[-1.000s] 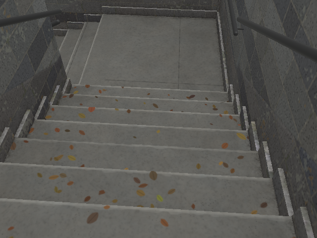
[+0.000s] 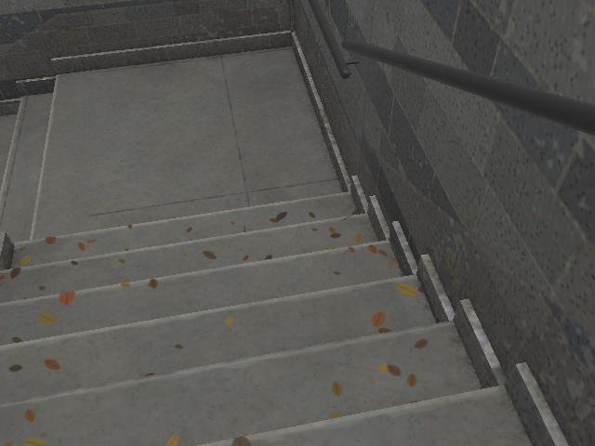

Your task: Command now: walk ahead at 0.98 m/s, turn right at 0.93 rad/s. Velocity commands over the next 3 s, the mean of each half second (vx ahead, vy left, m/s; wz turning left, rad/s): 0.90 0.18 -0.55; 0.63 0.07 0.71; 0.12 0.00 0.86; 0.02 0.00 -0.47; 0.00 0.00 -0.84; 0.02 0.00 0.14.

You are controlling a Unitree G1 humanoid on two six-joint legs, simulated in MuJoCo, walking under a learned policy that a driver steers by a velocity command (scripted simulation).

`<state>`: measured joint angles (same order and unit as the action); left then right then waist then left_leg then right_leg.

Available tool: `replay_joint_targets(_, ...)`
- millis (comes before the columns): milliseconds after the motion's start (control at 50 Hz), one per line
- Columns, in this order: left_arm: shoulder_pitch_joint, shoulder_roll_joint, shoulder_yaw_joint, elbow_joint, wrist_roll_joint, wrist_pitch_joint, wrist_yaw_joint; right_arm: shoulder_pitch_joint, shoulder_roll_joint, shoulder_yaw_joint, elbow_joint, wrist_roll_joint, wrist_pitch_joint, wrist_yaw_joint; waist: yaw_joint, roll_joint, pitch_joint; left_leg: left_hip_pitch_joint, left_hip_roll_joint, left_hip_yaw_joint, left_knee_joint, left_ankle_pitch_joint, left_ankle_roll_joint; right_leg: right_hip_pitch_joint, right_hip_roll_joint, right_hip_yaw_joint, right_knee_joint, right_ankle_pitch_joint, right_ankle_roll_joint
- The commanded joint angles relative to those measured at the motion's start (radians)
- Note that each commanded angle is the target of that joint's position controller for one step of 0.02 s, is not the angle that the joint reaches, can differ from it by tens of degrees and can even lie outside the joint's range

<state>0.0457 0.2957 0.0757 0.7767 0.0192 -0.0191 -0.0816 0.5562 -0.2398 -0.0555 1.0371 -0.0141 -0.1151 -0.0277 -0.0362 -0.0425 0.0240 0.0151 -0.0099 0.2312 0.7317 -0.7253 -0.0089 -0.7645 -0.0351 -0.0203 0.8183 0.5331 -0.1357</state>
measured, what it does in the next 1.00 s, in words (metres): goes down: right foot 0.15 m lower, then left foot 0.15 m lower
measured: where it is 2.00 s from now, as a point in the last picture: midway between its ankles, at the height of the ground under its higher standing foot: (320, 325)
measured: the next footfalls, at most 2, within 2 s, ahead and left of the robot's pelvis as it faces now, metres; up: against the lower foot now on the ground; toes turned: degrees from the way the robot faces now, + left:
right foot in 0.12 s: +0.22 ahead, -0.04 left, -0.15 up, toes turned -13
left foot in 0.56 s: +0.58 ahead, -0.03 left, -0.30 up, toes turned -17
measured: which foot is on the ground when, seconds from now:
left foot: down 0.00-0.12, up 0.14-0.54, down 0.56-0.92, up 0.94-1.00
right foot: up 0.00-0.10, down 0.12-0.54, up 0.56-0.90, down 0.92-1.00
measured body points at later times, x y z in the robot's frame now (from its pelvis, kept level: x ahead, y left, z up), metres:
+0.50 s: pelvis +0.42 -0.04 -0.18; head +0.41 -0.08 +0.27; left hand +0.50 +0.25 -0.28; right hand +0.46 -0.30 -0.32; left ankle +0.61 +0.00 -0.87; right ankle +0.19 -0.01 -0.82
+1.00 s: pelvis +0.80 -0.10 -0.39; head +0.82 -0.08 +0.06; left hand +0.91 +0.12 -0.51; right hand +0.78 -0.38 -0.50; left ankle +0.66 -0.02 -0.89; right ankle +0.81 -0.23 -1.12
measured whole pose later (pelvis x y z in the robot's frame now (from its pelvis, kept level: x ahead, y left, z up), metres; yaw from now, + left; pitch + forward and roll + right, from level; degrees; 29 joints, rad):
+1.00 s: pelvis +0.80 -0.10 -0.39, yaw +9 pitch +1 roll -1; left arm 0.21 0.18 0.00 0.72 0.12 -0.07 -0.09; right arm 0.56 -0.28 -0.01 0.86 -0.01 -0.10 0.08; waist -0.04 -0.03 0.02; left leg -0.55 -0.19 -0.07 1.81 -0.78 -0.04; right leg -0.24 -0.03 -0.08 0.49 -0.27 -0.03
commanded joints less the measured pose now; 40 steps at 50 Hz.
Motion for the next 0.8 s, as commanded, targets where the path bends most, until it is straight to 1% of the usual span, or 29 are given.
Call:
replay_joint_targets(20, 0.007, -0.016, -0.020, -0.004, -0.006, 0.012, -0.012, -0.121, -0.086, -0.003, -0.071, -0.030, -0.019, -0.006, 0.046, 0.068, 0.181, -0.386, 0.207, -0.031, -0.149, 0.586, 0.016, 0.410, 0.049, -0.151, -0.112, -0.023, 0.002)
replay_joint_targets(60, -0.014, -0.003, -0.020, -0.015, 0.050, 0.011, 0.030, 0.013, -0.125, -0.002, -0.028, -0.024, 0.016, -0.021, 0.008, 0.060, 0.184, -0.122, 0.241, -0.019, 0.119, 1.181, 0.028, 0.356, 0.123, -0.247, -0.236, -0.326, -0.040)
replay_joint_targets(100, 0.368, 0.086, 0.023, 0.107, 0.026, 0.014, 0.072, 0.008, -0.188, -0.019, -0.024, -0.050, 0.052, -0.053, 0.188, 0.070, -0.062, -0.148, 0.262, -0.040, 0.676, 1.394, 0.024, 0.781, 0.106, -0.132, -0.312, -0.411, -0.086)
replay_joint_targets(120, 0.512, 0.142, 0.042, 0.142, 0.026, 0.002, 0.085, -0.112, -0.173, -0.023, -0.046, -0.055, 0.057, -0.049, 0.292, -0.042, -0.032, -0.427, 0.103, -0.027, 1.193, 0.665, 0.006, 0.972, 0.021, 0.021, -0.465, -0.348, -0.201)
replay_joint_targets(140, 0.542, 0.249, 0.048, 0.170, 0.001, -0.003, 0.092, -0.159, -0.082, -0.004, -0.124, -0.063, 0.044, -0.040, 0.204, -0.178, -0.031, -0.908, 0.038, -0.126, 1.350, -0.063, 0.008, 1.255, -0.080, 0.079, -0.017, 0.214, -0.178)
replay_joint_targets(160, 0.523, 0.247, 0.039, 0.156, -0.042, -0.005, 0.090, -0.122, -0.071, 0.012, -0.209, -0.045, 0.043, -0.017, 0.136, -0.086, -0.195, -1.013, 0.094, -0.215, 1.223, -0.003, -0.019, 1.339, -0.163, 0.287, -0.027, 0.342, -0.272)
replay_joint_targets(200, 0.474, 0.229, 0.061, 0.131, -0.010, -0.003, 0.093, -0.246, -0.138, 0.008, -0.273, -0.058, 0.025, 0.001, 0.124, 0.058, -0.103, -1.126, 0.102, -0.321, 0.931, -0.003, -0.026, 1.127, -0.294, 0.721, -0.423, -0.703, -0.397)
replay_joint_targets(220, 0.395, 0.167, 0.041, 0.110, -0.008, -0.015, 0.091, -0.295, -0.194, -0.013, -0.247, -0.070, 0.022, 0.000, 0.082, 0.203, -0.001, -1.063, 0.133, -0.367, 0.697, 0.193, -0.032, 0.946, -0.280, 0.696, -0.444, -0.820, -0.338)
replay_joint_targets(240, 0.303, 0.128, 0.020, 0.089, -0.012, -0.021, 0.109, -0.351, -0.176, -0.009, -0.260, -0.062, 0.046, 0.013, 0.023, 0.200, 0.099, -0.860, 0.124, -0.362, 0.447, 0.288, -0.074, 0.628, -0.197, 0.617, -0.477, -0.739, -0.311)
replay_joint_targets(280, 0.347, 0.217, 0.040, 0.084, 0.004, -0.036, 0.137, -0.242, -0.064, 0.022, -0.228, -0.103, 0.129, 0.018, -0.007, 0.307, 0.121, -0.686, 0.076, -0.224, 0.398, 0.489, -0.069, 0.493, -0.237, 0.539, -0.374, 0.157, -0.160)
replay_joint_targets(360, 0.307, 0.075, 0.006, 0.105, -0.043, -0.082, 0.167, -0.303, -0.061, 0.020, -0.270, -0.041, 0.135, 0.117, -0.017, 0.022, -0.002, -0.393, 0.041, -0.235, -0.049, 1.246, 0.031, 0.327, 0.094, 0.129, -0.174, -0.346, 0.055)
replay_joint_targets(380, 0.285, 0.064, 0.003, 0.098, -0.040, -0.088, 0.172, -0.310, -0.042, 0.028, -0.273, -0.033, 0.132, 0.145, -0.014, -0.028, -0.019, -0.318, 0.024, -0.221, -0.064, 1.339, 0.059, 0.291, 0.089, 0.105, -0.169, -0.417, 0.068)
replay_joint_targets(400, 0.259, 0.069, 0.007, 0.093, -0.031, -0.090, 0.169, -0.288, -0.052, 0.024, -0.257, -0.031, 0.132, 0.153, -0.018, -0.017, -0.035, -0.269, -0.008, -0.190, -0.011, 1.414, 0.085, 0.275, 0.058, 0.070, -0.138, -0.480, 0.067)
replay_joint_targets(420, 0.261, 0.041, 0.006, 0.127, -0.037, -0.097, 0.123, -0.320, -0.046, 0.021, -0.257, 0.038, 0.113, 0.107, 0.000, -0.243, -0.098, -0.124, -0.024, -0.243, 0.043, 1.399, 0.066, 0.237, 0.092, -0.024, -0.187, -0.804, 0.049)
replay_joint_targets(440, 0.293, 0.045, 0.011, 0.109, -0.006, -0.100, 0.139, -0.329, -0.111, 0.008, -0.240, -0.042, 0.109, 0.129, 0.025, 0.031, 0.041, -0.366, -0.078, -0.190, -0.008, 1.351, 0.104, 0.362, 0.035, 0.005, -0.130, -0.673, 0.064)
replay_joint_targets(480, 0.383, 0.051, 0.011, 0.140, -0.009, -0.098, 0.171, -0.411, -0.094, 0.003, -0.245, -0.087, 0.106, 0.143, 0.089, 0.020, 0.124, -0.472, -0.074, -0.146, -0.056, 1.258, 0.123, 0.479, -0.026, -0.003, -0.030, -0.390, 0.080)
replay_joint_targets(500, 0.371, 0.063, 0.012, 0.140, -0.021, -0.104, 0.189, -0.365, -0.105, -0.001, -0.250, -0.094, 0.100, 0.139, 0.066, -0.011, 0.138, -0.416, -0.060, -0.110, -0.122, 1.231, 0.137, 0.473, -0.055, -0.021, 0.096, -0.185, 0.094)
replay_joint_targets(540, 0.022, 0.153, 0.041, 0.054, -0.009, -0.104, 0.195, 0.283, -0.233, -0.059, -0.071, -0.042, 0.119, 0.112, -0.320, -0.062, -0.059, 0.164, -0.041, -0.117, -0.040, 0.905, 0.267, 0.221, -0.088, -0.038, 0.811, 0.227, 0.100)
replay_joint_targets(560, -0.170, 0.082, 0.041, -0.005, 0.011, -0.092, 0.171, 0.375, -0.258, -0.088, -0.044, 0.013, 0.130, 0.098, -0.483, 0.281, 0.016, 0.294, 0.044, -0.276, -0.271, 0.953, 0.368, -0.048, 0.129, -0.110, 1.398, -0.657, 0.121)
replay_joint_targets(580, -0.077, -0.023, -0.006, -0.108, 0.029, -0.083, 0.165, 0.232, -0.236, -0.046, -0.061, 0.025, 0.110, 0.088, -0.221, 0.430, 0.118, 0.313, 0.095, -0.433, -0.052, 1.561, 0.365, -0.373, 0.179, -0.071, 1.392, -1.234, 0.145)
replay_joint_targets(600, 0.124, -0.007, -0.015, -0.102, 0.030, -0.066, 0.167, 0.117, -0.228, -0.036, -0.147, 0.000, 0.102, 0.076, -0.110, 0.158, -0.062, 0.468, 0.216, -0.657, -0.110, 1.594, 0.449, -0.403, 0.097, 0.044, 1.125, -1.212, 0.132)
replay_joint_targets(620, 0.148, 0.040, -0.007, -0.080, 0.057, -0.072, 0.155, 0.043, -0.171, -0.024, -0.163, -0.021, 0.099, 0.073, -0.075, -0.074, -0.031, 0.301, 0.194, -0.745, -0.188, 1.179, 0.439, -0.329, 0.023, 0.079, 0.938, -1.135, 0.093)
replay_joint_targets(640, 0.133, 0.024, 0.000, -0.077, 0.078, -0.082, 0.139, 0.025, -0.188, -0.016, -0.162, -0.021, 0.060, 0.058, 0.027, -0.224, 0.003, 0.094, 0.365, -1.035, -0.232, 1.290, 0.446, -0.270, 0.023, 0.141, 0.856, -1.042, 0.122)
replay_joint_targets(660, 0.152, 0.008, -0.008, -0.058, 0.080, -0.061, 0.157, -0.021, -0.236, -0.019, -0.169, -0.042, 0.015, 0.044, 0.071, -0.160, 0.022, -0.094, 0.419, -1.306, -0.256, 1.294, 0.450, -0.246, -0.015, 0.185, 0.723, -0.971, 0.171)
replay_joint_targets(680, 0.079, 0.052, -0.007, -0.061, 0.068, -0.026, 0.168, -0.105, -0.251, -0.017, -0.203, -0.034, -0.010, 0.026, 0.114, -0.306, 0.096, -0.310, 0.343, -1.151, -0.304, 1.355, 0.344, -0.079, -0.034, 0.165, 0.484, -0.780, 0.215)
replay_joint_targets(700, -0.042, 0.062, -0.004, -0.107, 0.044, -0.009, 0.153, -0.120, -0.235, -0.014, -0.188, -0.022, -0.008, 0.032, 0.082, -0.156, 0.034, -0.421, 0.223, -1.022, -0.366, 0.816, 0.329, 0.081, -0.045, 0.189, 0.256, -0.756, 0.216)
replay_joint_targets(740, -0.088, 0.036, -0.019, -0.101, 0.038, 0.011, 0.124, -0.102, -0.206, -0.007, -0.174, 0.012, 0.009, 0.027, 0.042, 0.009, 0.040, -0.540, 0.086, -0.825, -0.332, 0.874, 0.274, 0.308, 0.001, 0.084, 0.166, -0.400, 0.162)
replay_joint_targets(760, -0.108, 0.028, -0.023, -0.108, 0.024, -0.006, 0.114, -0.068, -0.129, 0.009, -0.146, 0.043, 0.003, 0.024, 0.017, -0.002, 0.043, -0.468, -0.031, -0.700, -0.192, 0.802, 0.235, 0.264, -0.012, 0.113, -0.087, -0.118, 0.128)
replay_joint_targets(800, -0.177, -0.051, -0.054, -0.118, 0.027, -0.023, 0.094, 0.014, -0.092, 0.025, -0.114, 0.046, -0.001, 0.035, -0.080, 0.010, 0.001, -0.430, -0.101, -0.645, -0.108, 0.790, 0.169, 0.398, 0.077, 0.024, -0.235, 0.024, 0.103)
